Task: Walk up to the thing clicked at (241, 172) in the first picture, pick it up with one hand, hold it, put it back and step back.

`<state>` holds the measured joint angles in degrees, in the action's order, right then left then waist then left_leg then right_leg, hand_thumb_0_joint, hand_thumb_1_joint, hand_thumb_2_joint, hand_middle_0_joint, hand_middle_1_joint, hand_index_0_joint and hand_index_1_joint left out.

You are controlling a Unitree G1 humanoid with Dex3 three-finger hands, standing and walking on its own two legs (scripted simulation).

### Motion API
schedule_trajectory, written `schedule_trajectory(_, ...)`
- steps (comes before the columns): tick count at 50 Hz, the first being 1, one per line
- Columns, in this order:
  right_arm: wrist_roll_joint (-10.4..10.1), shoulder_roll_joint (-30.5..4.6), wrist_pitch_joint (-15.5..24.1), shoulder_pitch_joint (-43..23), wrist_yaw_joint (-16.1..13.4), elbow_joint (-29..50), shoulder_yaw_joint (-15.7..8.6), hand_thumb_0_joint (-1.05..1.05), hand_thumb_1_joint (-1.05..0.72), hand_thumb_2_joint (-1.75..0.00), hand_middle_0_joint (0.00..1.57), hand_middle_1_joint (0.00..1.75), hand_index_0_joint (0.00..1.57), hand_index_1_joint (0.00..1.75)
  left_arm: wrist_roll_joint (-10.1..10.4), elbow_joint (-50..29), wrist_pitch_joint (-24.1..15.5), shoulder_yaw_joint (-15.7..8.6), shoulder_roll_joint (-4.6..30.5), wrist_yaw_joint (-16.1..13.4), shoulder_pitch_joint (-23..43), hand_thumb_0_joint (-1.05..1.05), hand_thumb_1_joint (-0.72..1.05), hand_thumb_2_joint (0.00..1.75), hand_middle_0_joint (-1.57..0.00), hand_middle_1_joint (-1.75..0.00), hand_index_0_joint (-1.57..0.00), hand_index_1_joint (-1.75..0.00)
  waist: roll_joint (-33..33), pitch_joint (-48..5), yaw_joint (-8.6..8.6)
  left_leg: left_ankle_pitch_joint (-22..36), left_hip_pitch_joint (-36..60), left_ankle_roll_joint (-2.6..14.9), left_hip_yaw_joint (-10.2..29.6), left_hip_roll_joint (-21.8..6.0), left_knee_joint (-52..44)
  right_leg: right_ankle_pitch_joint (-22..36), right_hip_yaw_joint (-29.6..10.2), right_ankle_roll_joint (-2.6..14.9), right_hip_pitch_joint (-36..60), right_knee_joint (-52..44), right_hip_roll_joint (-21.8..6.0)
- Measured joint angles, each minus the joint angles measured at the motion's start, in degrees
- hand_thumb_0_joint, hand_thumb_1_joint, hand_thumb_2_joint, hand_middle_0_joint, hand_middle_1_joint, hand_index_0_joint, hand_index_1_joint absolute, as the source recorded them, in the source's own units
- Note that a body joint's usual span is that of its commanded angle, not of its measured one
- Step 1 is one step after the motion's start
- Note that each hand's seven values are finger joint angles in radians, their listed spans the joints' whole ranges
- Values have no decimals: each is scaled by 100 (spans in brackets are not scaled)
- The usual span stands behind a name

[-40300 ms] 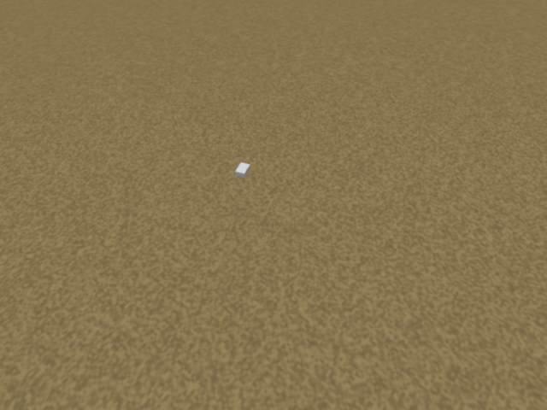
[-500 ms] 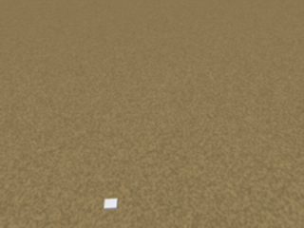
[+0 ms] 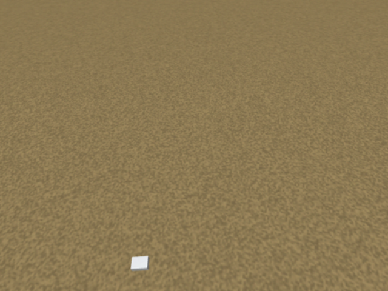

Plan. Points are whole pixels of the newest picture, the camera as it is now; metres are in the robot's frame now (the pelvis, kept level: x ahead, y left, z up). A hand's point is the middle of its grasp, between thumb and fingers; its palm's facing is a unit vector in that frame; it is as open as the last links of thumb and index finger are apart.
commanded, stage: stand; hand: left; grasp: from above
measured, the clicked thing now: (140, 263) +0.41 +0.31 -0.77
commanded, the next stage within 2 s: step back in 0.60 s
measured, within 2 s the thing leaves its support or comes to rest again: neither
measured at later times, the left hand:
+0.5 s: hand out of the picture +0.07 +0.25 -0.16, palm faces +0.01 -0.94 -0.34, open 7.4 cm
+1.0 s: hand out of the picture +0.10 +0.30 -0.18, palm faces -0.01 -0.92 -0.40, open 7.4 cm
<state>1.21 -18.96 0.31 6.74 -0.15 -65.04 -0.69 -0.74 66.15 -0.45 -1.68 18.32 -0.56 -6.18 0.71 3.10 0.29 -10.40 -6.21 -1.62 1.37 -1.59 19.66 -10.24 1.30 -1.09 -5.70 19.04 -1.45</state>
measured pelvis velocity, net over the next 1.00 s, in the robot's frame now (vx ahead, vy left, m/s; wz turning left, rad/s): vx -0.06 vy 0.03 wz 0.00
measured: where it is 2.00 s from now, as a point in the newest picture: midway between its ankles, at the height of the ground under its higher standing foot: outside the picture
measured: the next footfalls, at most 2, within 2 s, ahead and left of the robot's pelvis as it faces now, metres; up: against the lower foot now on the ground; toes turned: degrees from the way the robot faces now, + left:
right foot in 1.26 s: -0.10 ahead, -0.11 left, +0.00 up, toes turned -1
left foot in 1.66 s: -0.19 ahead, +0.14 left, +0.00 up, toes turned -2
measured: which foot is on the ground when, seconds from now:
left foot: down 0.00-1.00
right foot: down 0.00-0.94, up 0.96-1.00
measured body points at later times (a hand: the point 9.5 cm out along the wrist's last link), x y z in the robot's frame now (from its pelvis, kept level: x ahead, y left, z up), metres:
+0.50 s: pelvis +0.01 +0.00 +0.00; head +0.01 +0.00 +0.45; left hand +0.07 +0.30 -0.13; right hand +0.07 -0.29 -0.14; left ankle +0.01 +0.14 -0.75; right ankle +0.00 -0.13 -0.75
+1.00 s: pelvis -0.06 +0.03 -0.04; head +0.01 +0.04 +0.41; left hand +0.10 +0.34 -0.16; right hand +0.02 -0.30 -0.15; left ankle -0.03 +0.14 -0.75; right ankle -0.01 -0.12 -0.72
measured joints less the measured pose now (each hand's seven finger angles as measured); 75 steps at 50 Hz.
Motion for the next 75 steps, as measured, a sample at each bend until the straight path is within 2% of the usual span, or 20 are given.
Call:
schedule_trajectory(30,-12,-40,23,28,30,-4,32,1,-90,-89,20,30,20,30,31,-36,4,40,47,44,-61,1,90,90,-20,-30,-20,-30,1,18,-6,-17,-3,0,-24,15,-68,-60,-21,1,-54,25,-18)
schedule_trajectory(35,-126,-141,-112,-163,83,289,-74,1,-90,-89,20,30,21,30,141,-369,70,-96,137,15,47,1,90,90,-20,-30,-20,-30,11,286,-49,-201,-454,32,6,4,519,-212,-9,33,-463,537,-2)
schedule_trajectory(39,-151,-287,-222,-288,94,569,-176,1,-90,-89,20,30,21,30,125,-681,157,-148,258,-7,193,1,90,90,-20,-30,-20,-30,16,495,-65,-370,-894,109,30,21,1108,-366,-4,54,-870,1072,-12)
schedule_trajectory(45,-119,-490,-323,-242,144,936,-317,0,-90,-89,20,30,20,30,3,-1099,279,-165,374,-5,380,1,90,90,-20,-30,-20,-30,-81,662,-99,-1044,-1451,482,84,288,2385,-613,-91,-5,-1420,1910,-174)
schedule_trajectory(46,-118,-501,-308,-166,162,1002,-333,0,-90,-89,20,30,20,30,-13,-1149,304,-161,400,-9,392,1,90,90,-20,-30,-20,-30,-118,630,-122,-983,-1404,539,68,313,2400,-665,-119,-24,-1532,2063,-206)
schedule_trajectory(47,-99,-517,-277,-63,173,1067,-345,0,-90,-89,20,30,20,30,-9,-1201,333,-158,423,-19,407,1,90,90,-20,-30,-20,-30,-125,567,-143,-1011,-1341,377,88,295,2247,-741,-132,38,-1691,2257,-206)
schedule_trajectory(48,-63,-479,-243,-4,166,1089,-360,0,-90,-89,20,30,20,30,5,-1240,360,-176,463,-45,472,1,90,90,-20,-30,-20,-30,-200,593,-143,-1094,-1382,270,60,325,2282,-1099,-308,116,-1841,2537,-134)
schedule_trajectory(50,7,-376,-217,88,170,1107,-319,0,-90,-89,20,30,20,30,8,-1324,384,-221,515,-116,575,1,90,90,-20,-30,-20,-30,-290,714,-158,-1027,-1441,259,49,326,2322,-1948,-798,237,-2069,3342,286)
schedule_trajectory(51,29,-324,-218,136,160,1113,-292,0,-90,-89,20,30,20,30,14,-1353,377,-229,529,-140,596,1,90,90,-20,-30,-20,-30,-306,750,-177,-947,-1449,265,68,307,2264,-2143,-932,271,-2165,3780,489)
schedule_trajectory(53,70,-232,-235,211,112,1138,-254,0,-90,-89,20,30,20,30,45,-1399,348,-228,541,-152,573,1,91,90,-20,-30,-20,-30,-337,780,-172,-762,-1443,272,47,269,2061,-2157,-1026,296,-2298,4467,735)
schedule_trajectory(55,83,-190,-238,247,57,1209,-239,1,-90,-89,20,30,21,30,50,-1439,330,-222,515,-129,474,1,91,90,-20,-30,-20,-30,-307,794,-170,-612,-1461,283,9,214,1898,-2089,-964,246,-2293,4797,807)
schedule_trajectory(58,90,-168,-200,248,-11,1375,-230,1,-90,-89,21,30,21,30,26,-1489,331,-220,459,-79,249,1,91,90,-20,-30,-20,-30,-226,824,-168,-460,-1508,299,-84,111,1780,-2128,-817,120,-2000,4498,708)
schedule_trajectory(61,78,-183,-178,227,-31,1533,-200,1,-90,-89,21,30,21,30,19,-1494,332,-240,412,-34,74,1,90,90,-20,-30,-20,-30,-168,834,-149,-378,-1620,234,-185,23,1821,-2048,-654,88,-1528,3488,486)
schedule_trajectory(63,47,-238,-220,199,-24,1582,-175,1,-90,-89,21,30,21,30,7,-1479,283,-257,367,-14,-35,1,90,90,-20,-30,-20,-30,-97,797,-116,-398,-1771,157,-226,-47,2009,-1519,-506,141,-1085,2360,355)
schedule_trajectory(64,17,-298,-253,151,-25,1568,-176,1,-90,-89,21,30,21,30,-23,-1440,245,-272,295,-19,-56,1,90,90,-20,-30,-20,-30,58,830,-124,-429,-1845,111,-159,-148,2158,-1203,-412,177,-958,2052,425)
schedule_trajectory(65,-15,-356,-292,109,-30,1536,-186,1,-90,-89,21,30,21,30,-62,-1417,226,-271,205,-11,-82,1,90,90,-20,-30,-20,-30,245,872,-186,-519,-1906,164,47,-169,2303,-1135,-290,211,-919,2016,522)
schedule_trajectory(67,-53,-345,-379,95,-75,1437,-208,1,-90,-89,21,30,21,30,-88,-1463,221,-228,145,39,-209,1,90,90,-20,-30,-20,-30,221,794,-132,-1499,-2093,207,405,225,3089,-1128,-317,272,-1014,2112,455)
schedule_trajectory(70,-128,-391,-381,165,-99,1376,-213,1,-90,-89,20,30,21,30,-54,-1526,238,-214,47,28,-300,1,90,90,-21,-30,-20,-30,169,694,-65,-1759,-2267,179,730,775,4346,-894,-366,268,-1033,1869,292)
schedule_trajectory(72,-137,-435,-336,250,-108,1381,-199,1,-90,-89,20,30,21,30,-66,-1618,253,-221,23,6,-284,1,90,90,-21,-30,-20,-30,156,650,-46,-1743,-2231,124,759,920,4682,-722,-340,260,-1089,1707,216)
schedule_trajectory(75,-120,-499,-331,367,-117,1378,-190,1,-90,-89,20,30,20,30,-81,-1825,217,-224,24,-45,-202,1,90,90,-21,-30,-20,-30,161,650,-7,-1827,-1958,47,691,902,4504,-530,-245,248,-1202,1589,147)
